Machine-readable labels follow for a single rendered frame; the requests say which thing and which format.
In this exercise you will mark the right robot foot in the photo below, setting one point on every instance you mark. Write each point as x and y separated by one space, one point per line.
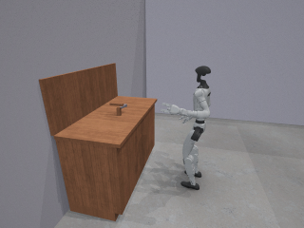
196 174

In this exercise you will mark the left robot hand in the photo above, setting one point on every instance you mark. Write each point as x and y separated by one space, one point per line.
174 110

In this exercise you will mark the left robot upper arm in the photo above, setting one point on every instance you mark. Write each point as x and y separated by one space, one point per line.
200 96

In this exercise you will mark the robot left forearm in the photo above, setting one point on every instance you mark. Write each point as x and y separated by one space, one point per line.
194 114

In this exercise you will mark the counter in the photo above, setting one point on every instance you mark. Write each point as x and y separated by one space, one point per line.
102 147

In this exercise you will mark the left robot shin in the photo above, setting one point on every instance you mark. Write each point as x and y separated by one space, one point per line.
190 169

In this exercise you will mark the right robot hand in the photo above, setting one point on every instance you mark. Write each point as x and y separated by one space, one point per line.
186 119

